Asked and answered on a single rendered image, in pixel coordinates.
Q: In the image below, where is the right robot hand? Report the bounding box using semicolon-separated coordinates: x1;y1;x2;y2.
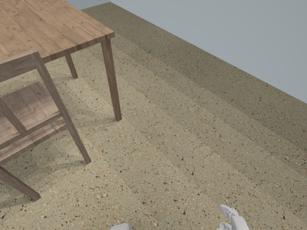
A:
217;204;250;230

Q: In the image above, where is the chair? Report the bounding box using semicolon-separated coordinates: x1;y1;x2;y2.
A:
0;49;92;201

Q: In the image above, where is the table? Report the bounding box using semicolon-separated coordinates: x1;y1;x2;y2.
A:
0;0;122;121

